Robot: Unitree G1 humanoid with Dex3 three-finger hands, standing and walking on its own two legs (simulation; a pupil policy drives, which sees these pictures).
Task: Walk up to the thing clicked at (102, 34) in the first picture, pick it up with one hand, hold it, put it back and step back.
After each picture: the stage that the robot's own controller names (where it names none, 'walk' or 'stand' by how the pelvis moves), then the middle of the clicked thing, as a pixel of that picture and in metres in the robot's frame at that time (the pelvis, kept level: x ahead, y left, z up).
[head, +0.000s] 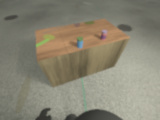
stand; (103, 35) +1.00 -0.13 -0.07
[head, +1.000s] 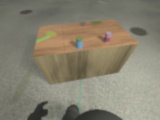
sink last; (107, 37) +0.89 -0.14 -0.04
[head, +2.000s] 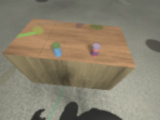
rise first; (95, 50) +0.60 +0.00 -0.03
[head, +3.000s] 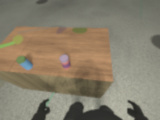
rise first; (65, 62) +0.43 +0.22 -0.03
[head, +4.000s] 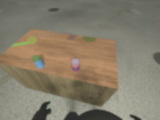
stand; (75, 65) +0.46 +0.14 -0.06
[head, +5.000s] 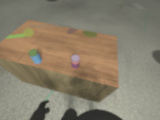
stand; (75, 62) +0.46 +0.13 -0.05
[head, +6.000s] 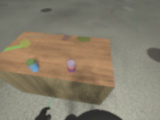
stand; (71, 66) +0.45 +0.17 -0.07
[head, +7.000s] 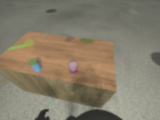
stand; (73, 68) +0.44 +0.15 -0.07
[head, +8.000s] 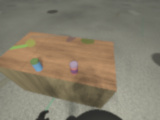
stand; (74, 68) +0.45 +0.15 -0.07
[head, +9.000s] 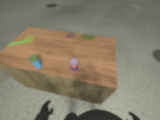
rise first; (74, 65) +0.46 +0.15 -0.07
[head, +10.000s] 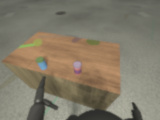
rise first; (77, 68) +0.45 +0.14 -0.06
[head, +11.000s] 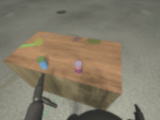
go down; (78, 67) +0.45 +0.14 -0.06
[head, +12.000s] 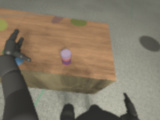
go down; (66, 58) +0.45 +0.14 +0.00
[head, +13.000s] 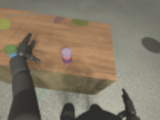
close in; (67, 56) +0.46 +0.14 +0.01
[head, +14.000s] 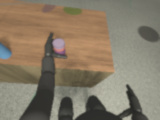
close; (59, 48) +0.48 +0.15 +0.04
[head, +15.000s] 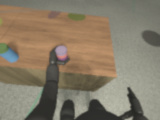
lift; (62, 55) +0.45 +0.15 +0.03
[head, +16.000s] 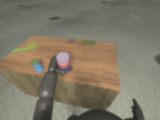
lift; (64, 63) +0.32 +0.16 +0.18
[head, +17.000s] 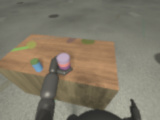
hold; (64, 64) +0.32 +0.16 +0.16
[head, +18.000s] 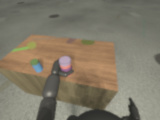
hold; (66, 66) +0.33 +0.16 +0.13
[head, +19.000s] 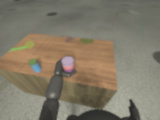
crouch; (68, 67) +0.33 +0.14 +0.12
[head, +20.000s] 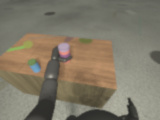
crouch; (65, 53) +0.41 +0.17 +0.15
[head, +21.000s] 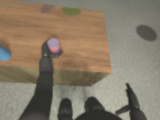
lower; (55, 48) +0.49 +0.17 +0.02
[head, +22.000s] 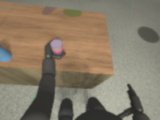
lower; (57, 49) +0.48 +0.16 +0.03
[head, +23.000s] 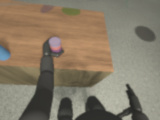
lower; (56, 47) +0.50 +0.16 +0.04
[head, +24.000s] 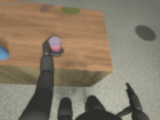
lower; (56, 47) +0.50 +0.16 +0.04
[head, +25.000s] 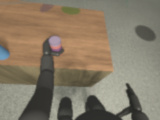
rest; (56, 46) +0.50 +0.16 +0.04
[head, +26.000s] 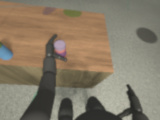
withdraw; (60, 50) +0.48 +0.14 +0.03
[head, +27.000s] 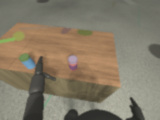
sink last; (73, 63) +0.44 +0.13 -0.01
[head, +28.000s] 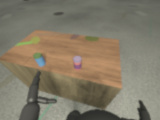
stand; (77, 63) +0.48 +0.14 -0.01
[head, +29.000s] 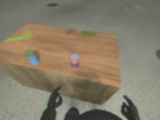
stand; (74, 61) +0.46 +0.14 +0.00
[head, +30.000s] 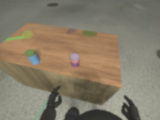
stand; (75, 61) +0.46 +0.14 +0.00
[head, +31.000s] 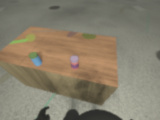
stand; (74, 62) +0.47 +0.15 -0.03
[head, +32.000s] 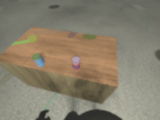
walk; (76, 63) +0.48 +0.14 -0.06
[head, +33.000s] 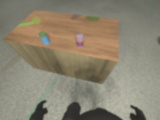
walk; (80, 41) +0.66 +0.14 -0.04
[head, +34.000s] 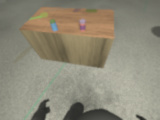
walk; (82, 25) +0.96 +0.15 -0.05
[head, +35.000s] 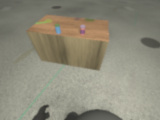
stand; (82, 30) +1.08 +0.15 -0.05
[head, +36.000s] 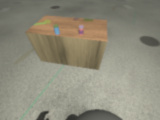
stand; (81, 30) +1.09 +0.16 -0.07
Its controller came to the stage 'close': yes
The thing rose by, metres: 0.21
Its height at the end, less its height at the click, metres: +0.00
